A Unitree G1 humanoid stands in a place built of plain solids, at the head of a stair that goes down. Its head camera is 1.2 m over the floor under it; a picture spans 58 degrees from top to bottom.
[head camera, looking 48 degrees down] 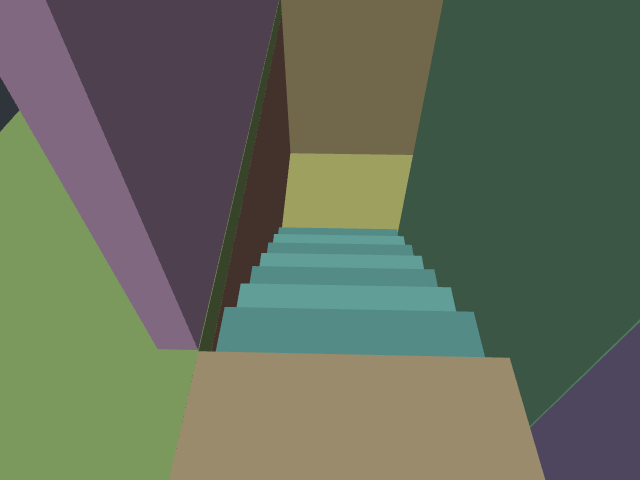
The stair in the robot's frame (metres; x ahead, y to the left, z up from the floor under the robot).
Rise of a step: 0.18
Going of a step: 0.25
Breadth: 0.94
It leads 1 degrees to the right of straight ahead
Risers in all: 8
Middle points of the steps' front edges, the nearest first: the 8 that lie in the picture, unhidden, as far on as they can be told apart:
0.62 -0.10 0.00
0.89 -0.11 -0.18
1.14 -0.11 -0.36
1.38 -0.12 -0.55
1.63 -0.12 -0.73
1.87 -0.13 -0.91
2.12 -0.14 -1.10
2.36 -0.14 -1.28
